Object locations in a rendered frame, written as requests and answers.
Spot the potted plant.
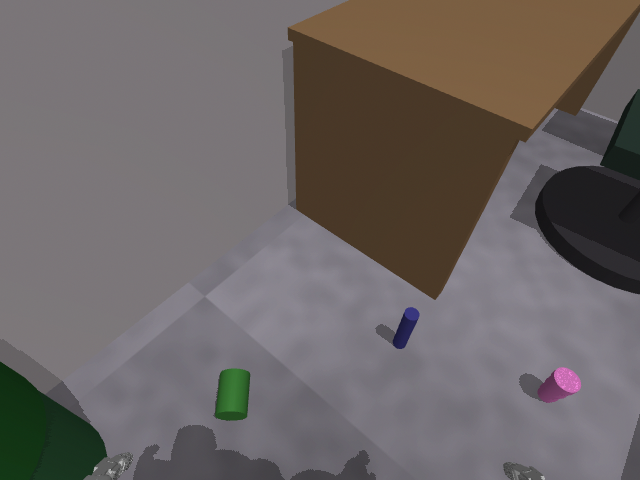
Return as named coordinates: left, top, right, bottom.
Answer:
left=0, top=362, right=107, bottom=480

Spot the right robot hand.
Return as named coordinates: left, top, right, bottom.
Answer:
left=503, top=462, right=545, bottom=480

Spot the desk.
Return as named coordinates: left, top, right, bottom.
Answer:
left=288, top=0, right=640, bottom=300

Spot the office chair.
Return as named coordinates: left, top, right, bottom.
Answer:
left=535, top=89, right=640, bottom=294

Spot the left robot hand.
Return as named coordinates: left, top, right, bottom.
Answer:
left=83, top=452, right=133, bottom=480

